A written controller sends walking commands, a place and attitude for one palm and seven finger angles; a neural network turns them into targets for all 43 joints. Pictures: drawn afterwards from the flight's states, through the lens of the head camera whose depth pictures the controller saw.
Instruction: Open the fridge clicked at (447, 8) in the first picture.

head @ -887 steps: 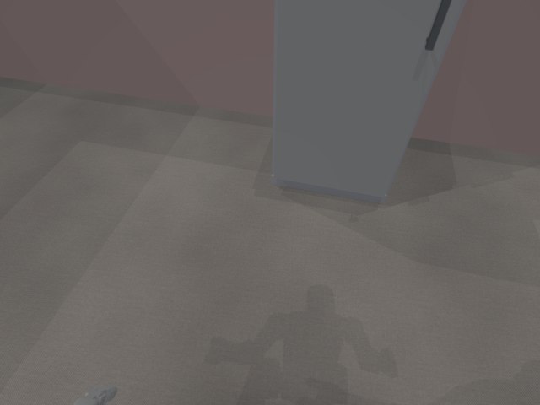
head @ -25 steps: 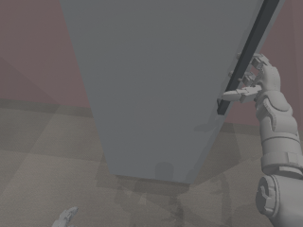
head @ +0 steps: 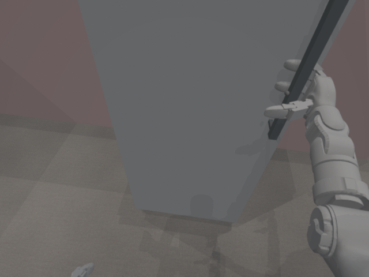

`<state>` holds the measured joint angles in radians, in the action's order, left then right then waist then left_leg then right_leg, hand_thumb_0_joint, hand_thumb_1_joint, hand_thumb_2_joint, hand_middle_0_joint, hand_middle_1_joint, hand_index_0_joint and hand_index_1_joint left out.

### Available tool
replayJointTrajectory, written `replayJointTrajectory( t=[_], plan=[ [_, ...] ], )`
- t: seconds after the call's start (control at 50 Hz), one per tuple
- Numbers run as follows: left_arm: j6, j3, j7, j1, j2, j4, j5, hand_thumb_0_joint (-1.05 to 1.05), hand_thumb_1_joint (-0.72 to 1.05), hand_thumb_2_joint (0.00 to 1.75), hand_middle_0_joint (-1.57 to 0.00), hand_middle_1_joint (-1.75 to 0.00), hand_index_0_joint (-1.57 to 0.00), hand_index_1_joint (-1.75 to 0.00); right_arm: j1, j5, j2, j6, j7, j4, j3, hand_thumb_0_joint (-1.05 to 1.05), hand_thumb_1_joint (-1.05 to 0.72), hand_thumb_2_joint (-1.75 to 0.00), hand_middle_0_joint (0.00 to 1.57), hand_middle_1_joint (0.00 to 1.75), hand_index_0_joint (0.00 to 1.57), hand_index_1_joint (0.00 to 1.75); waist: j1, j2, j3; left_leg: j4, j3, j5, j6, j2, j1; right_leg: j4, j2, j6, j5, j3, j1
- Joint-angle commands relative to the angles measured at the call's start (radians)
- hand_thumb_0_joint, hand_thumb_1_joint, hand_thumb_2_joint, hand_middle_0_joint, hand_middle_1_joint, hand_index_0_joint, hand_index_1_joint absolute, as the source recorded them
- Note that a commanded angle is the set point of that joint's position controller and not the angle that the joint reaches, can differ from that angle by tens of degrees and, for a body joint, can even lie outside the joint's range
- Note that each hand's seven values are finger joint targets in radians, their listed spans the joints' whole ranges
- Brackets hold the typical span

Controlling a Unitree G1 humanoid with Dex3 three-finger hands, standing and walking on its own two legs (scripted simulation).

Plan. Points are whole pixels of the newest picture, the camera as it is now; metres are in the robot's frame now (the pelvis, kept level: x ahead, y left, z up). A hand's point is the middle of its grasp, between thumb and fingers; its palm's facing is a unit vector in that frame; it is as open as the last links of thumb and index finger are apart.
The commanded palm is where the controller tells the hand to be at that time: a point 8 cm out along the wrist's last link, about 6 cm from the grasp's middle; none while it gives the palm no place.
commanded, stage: slide the fingers in behind the handle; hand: right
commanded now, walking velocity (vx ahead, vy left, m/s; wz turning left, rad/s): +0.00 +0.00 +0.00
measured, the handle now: (296, 77) +0.51 -0.18 +0.21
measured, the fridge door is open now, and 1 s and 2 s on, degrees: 0 0 0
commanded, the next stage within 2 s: grip the handle and tug to test in 0.06 s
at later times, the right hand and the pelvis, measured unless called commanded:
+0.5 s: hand (292, 95) +0.44 -0.16 +0.21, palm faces +0.05 +1.00 +0.02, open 11.3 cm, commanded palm +0.42 -0.21 +0.20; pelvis +0.00 +0.00 +0.00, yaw +0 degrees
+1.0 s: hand (288, 93) +0.46 -0.16 +0.20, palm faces +0.04 +1.00 +0.02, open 5.3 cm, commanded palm +0.43 -0.21 +0.20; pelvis +0.01 +0.00 +0.00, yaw +0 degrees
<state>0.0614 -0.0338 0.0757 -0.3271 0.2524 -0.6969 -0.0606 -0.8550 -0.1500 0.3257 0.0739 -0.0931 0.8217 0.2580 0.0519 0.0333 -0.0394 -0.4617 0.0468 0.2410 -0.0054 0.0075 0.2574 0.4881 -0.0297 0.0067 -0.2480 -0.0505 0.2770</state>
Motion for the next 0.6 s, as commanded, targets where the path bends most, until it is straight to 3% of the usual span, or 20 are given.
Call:
replayJointTrajectory(
  t=[0.0,0.06,0.08,0.12,0.14,0.2,0.24,0.3,0.34,0.36,0.38,0.42,0.44,0.48,0.5,0.54,0.58],
  plan=[
    [0.050,0.052,0.012,0.039,0.138,0.131,0.000,0.00,0.90,0.90,-0.20,-0.30,-0.20,-0.30,-0.522,-0.003,0.195,-0.066,-0.003,-0.262,0.018,0.00,0.50,-0.30,0.30,1.20,0.30,1.20,-0.008,-0.017,-0.306,0.048,-0.015,-0.269,-0.021,-0.020,-0.072,-0.043,0.015,0.034,0.229,0.039,-0.149],
    [0.049,0.055,0.010,0.041,0.139,0.135,0.001,0.00,0.90,0.90,-0.20,-0.30,-0.20,-0.30,-0.502,-0.009,0.195,-0.060,0.000,-0.297,0.026,0.00,0.50,-0.30,0.30,1.20,0.30,1.20,-0.013,-0.027,-0.334,0.045,-0.014,-0.302,-0.020,-0.021,-0.090,-0.039,0.013,0.036,0.263,0.037,-0.166],
    [0.048,0.056,0.011,0.044,0.139,0.137,0.000,0.00,0.90,0.90,-0.20,-0.30,-0.20,-0.30,-0.481,-0.012,0.225,-0.054,0.000,-0.297,0.056,0.00,0.50,-0.30,0.30,1.20,0.30,1.20,-0.023,-0.033,-0.337,0.048,-0.017,-0.299,-0.019,-0.021,-0.099,-0.041,0.014,0.036,0.255,0.035,-0.159],
    [0.047,0.053,0.011,0.053,0.135,0.139,-0.001,0.00,0.90,0.90,-0.20,-0.30,-0.20,-0.30,-0.484,-0.009,0.197,-0.048,-0.004,-0.320,0.028,0.00,0.50,-0.30,0.30,1.20,0.30,1.20,-0.018,-0.009,-0.316,0.049,-0.016,-0.307,-0.021,-0.021,-0.094,-0.044,0.015,0.035,0.261,0.032,-0.161],
    [0.046,0.057,0.010,0.050,0.139,0.142,0.001,0.00,0.90,0.90,-0.20,-0.30,-0.20,-0.30,-0.453,-0.009,0.208,-0.048,-0.003,-0.325,0.039,0.00,0.50,-0.30,0.30,1.20,0.30,1.20,-0.022,-0.046,-0.325,0.049,-0.013,-0.312,-0.020,-0.021,-0.106,-0.040,0.012,0.038,0.271,0.033,-0.161],
    [0.039,0.055,0.011,0.063,0.138,0.148,-0.001,0.00,0.90,0.90,-0.20,-0.30,-0.20,-0.30,-0.412,-0.015,0.225,-0.028,-0.008,-0.338,0.062,0.00,0.36,-0.36,0.32,1.22,0.32,1.22,-0.033,-0.033,-0.325,0.046,-0.016,-0.341,-0.020,-0.019,-0.121,-0.043,0.015,0.037,0.285,0.026,-0.157],
    [0.033,0.054,0.012,0.067,0.139,0.150,-0.001,0.00,0.90,0.90,-0.20,-0.30,-0.20,-0.30,-0.406,-0.015,0.204,-0.017,-0.012,-0.341,0.037,0.00,0.27,-0.40,0.32,1.23,0.32,1.23,-0.023,-0.056,-0.293,0.053,-0.011,-0.326,-0.017,-0.018,-0.113,-0.043,0.014,0.039,0.272,0.025,-0.146],
    [0.030,0.051,0.016,0.084,0.133,0.155,-0.006,0.00,0.90,0.90,-0.20,-0.30,-0.20,-0.30,-0.436,-0.017,0.174,-0.002,-0.014,-0.366,0.007,0.00,0.13,-0.46,0.34,1.25,0.34,1.25,-0.014,-0.015,-0.274,0.060,-0.012,-0.290,-0.018,-0.019,-0.079,-0.047,0.015,0.036,0.248,0.031,-0.164],
    [0.028,0.052,0.018,0.079,0.138,0.149,-0.004,0.00,0.90,0.90,-0.20,-0.30,-0.20,-0.30,-0.438,-0.018,0.197,0.002,-0.010,-0.351,0.021,0.00,0.03,-0.50,0.35,1.27,0.35,1.27,-0.013,-0.034,-0.280,0.063,-0.012,-0.275,-0.019,-0.020,-0.078,-0.042,0.013,0.038,0.241,0.033,-0.164],
    [0.028,0.047,0.018,0.084,0.134,0.150,-0.004,0.00,0.90,0.90,-0.20,-0.30,-0.20,-0.30,-0.456,-0.019,0.169,0.006,-0.012,-0.339,-0.003,0.00,-0.01,-0.52,0.35,1.27,0.35,1.27,-0.007,-0.002,-0.267,0.064,-0.015,-0.264,-0.019,-0.017,-0.065,-0.046,0.016,0.036,0.226,0.035,-0.161],
    [0.027,0.049,0.019,0.074,0.137,0.144,-0.002,0.00,0.90,0.90,-0.20,-0.30,-0.20,-0.30,-0.473,-0.018,0.199,0.005,-0.006,-0.330,0.024,0.00,-0.06,-0.54,0.36,1.28,0.36,1.28,-0.007,-0.032,-0.268,0.066,-0.012,-0.258,-0.019,-0.018,-0.066,-0.048,0.016,0.035,0.222,0.041,-0.155],
    [0.025,0.048,0.019,0.077,0.136,0.148,-0.002,0.00,0.90,0.90,-0.20,-0.30,-0.20,-0.30,-0.451,-0.017,0.196,0.006,-0.009,-0.310,0.023,0.00,-0.15,-0.58,0.37,1.29,0.37,1.29,-0.014,-0.023,-0.279,0.062,-0.015,-0.267,-0.020,-0.016,-0.072,-0.046,0.018,0.035,0.225,0.037,-0.152],
    [0.022,0.049,0.019,0.070,0.142,0.145,0.001,0.00,0.90,0.90,-0.20,-0.30,-0.20,-0.30,-0.437,-0.016,0.215,0.002,-0.008,-0.292,0.036,0.00,-0.20,-0.60,0.38,1.30,0.38,1.30,-0.011,-0.054,-0.278,0.065,-0.014,-0.265,-0.017,-0.015,-0.078,-0.043,0.015,0.037,0.222,0.036,-0.146],
    [0.023,0.048,0.021,0.074,0.136,0.146,-0.001,0.00,0.90,0.90,-0.20,-0.30,-0.20,-0.30,-0.504,-0.013,0.188,-0.009,-0.011,-0.313,0.003,0.00,-0.29,-0.64,0.38,1.31,0.38,1.31,0.002,-0.031,-0.282,0.061,-0.015,-0.273,-0.017,-0.014,-0.068,-0.043,0.017,0.037,0.229,0.039,-0.155],
    [0.025,0.049,0.019,0.074,0.134,0.148,0.000,0.00,0.90,0.90,-0.20,-0.30,-0.20,-0.30,-0.500,-0.014,0.185,-0.014,-0.011,-0.318,0.006,0.00,-0.34,-0.66,0.39,1.32,0.39,1.32,-0.006,-0.004,-0.305,0.056,-0.016,-0.280,-0.020,-0.015,-0.070,-0.040,0.018,0.035,0.241,0.040,-0.169],
    [0.025,0.052,0.020,0.068,0.139,0.148,0.004,0.00,0.90,0.90,-0.20,-0.30,-0.20,-0.30,-0.472,-0.018,0.229,-0.027,-0.010,-0.318,0.046,0.00,-0.43,-0.70,0.40,1.33,0.40,1.33,-0.014,-0.034,-0.328,0.052,-0.016,-0.309,-0.020,-0.016,-0.097,-0.034,0.016,0.036,0.270,0.039,-0.169],
    [0.025,0.047,0.020,0.074,0.135,0.149,-0.001,0.00,0.90,0.90,-0.20,-0.30,-0.20,-0.30,-0.479,-0.019,0.198,-0.028,-0.019,-0.313,0.017,0.00,-0.53,-0.74,0.41,1.35,0.41,1.35,-0.007,-0.036,-0.311,0.049,-0.014,-0.311,-0.019,-0.016,-0.090,-0.036,0.017,0.036,0.264,0.038,-0.163]
  ],
)
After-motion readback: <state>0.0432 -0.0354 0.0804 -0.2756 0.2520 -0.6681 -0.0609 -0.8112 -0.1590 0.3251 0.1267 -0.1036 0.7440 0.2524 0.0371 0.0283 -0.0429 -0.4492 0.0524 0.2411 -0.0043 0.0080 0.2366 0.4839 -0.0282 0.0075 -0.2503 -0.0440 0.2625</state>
